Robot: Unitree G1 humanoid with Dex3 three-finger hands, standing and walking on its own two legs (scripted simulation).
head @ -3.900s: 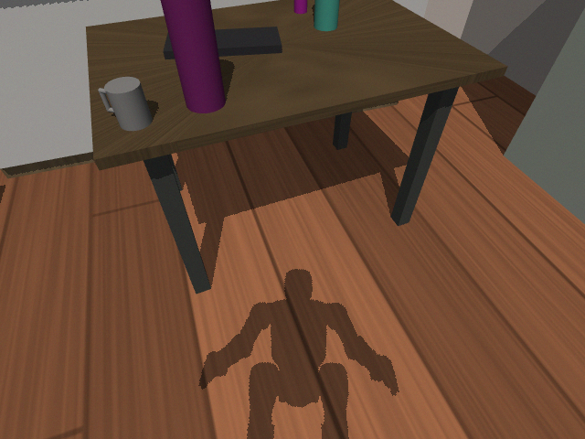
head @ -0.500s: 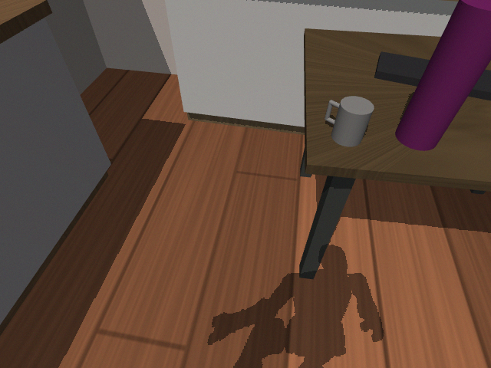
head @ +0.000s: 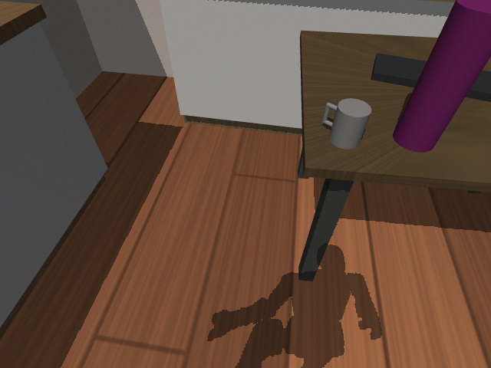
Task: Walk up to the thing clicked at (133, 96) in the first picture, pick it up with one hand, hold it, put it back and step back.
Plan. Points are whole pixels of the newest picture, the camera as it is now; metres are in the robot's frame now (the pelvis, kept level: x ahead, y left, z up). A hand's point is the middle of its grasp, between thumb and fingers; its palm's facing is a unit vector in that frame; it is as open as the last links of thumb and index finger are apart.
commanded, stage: stand
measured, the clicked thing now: (343, 121) +0.68 -0.22 +0.02
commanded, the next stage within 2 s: none
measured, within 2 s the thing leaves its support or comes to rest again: neither
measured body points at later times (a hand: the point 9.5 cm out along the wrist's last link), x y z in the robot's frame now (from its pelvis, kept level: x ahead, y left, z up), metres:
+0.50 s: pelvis +0.02 -0.01 +0.00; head +0.03 -0.01 +0.45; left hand +0.10 +0.30 -0.13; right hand +0.10 -0.30 -0.14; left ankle +0.02 +0.12 -0.75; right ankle +0.00 -0.12 -0.75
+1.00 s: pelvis +0.02 -0.01 +0.00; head +0.03 -0.02 +0.45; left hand +0.10 +0.29 -0.13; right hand +0.10 -0.31 -0.13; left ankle +0.02 +0.12 -0.75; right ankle +0.00 -0.12 -0.75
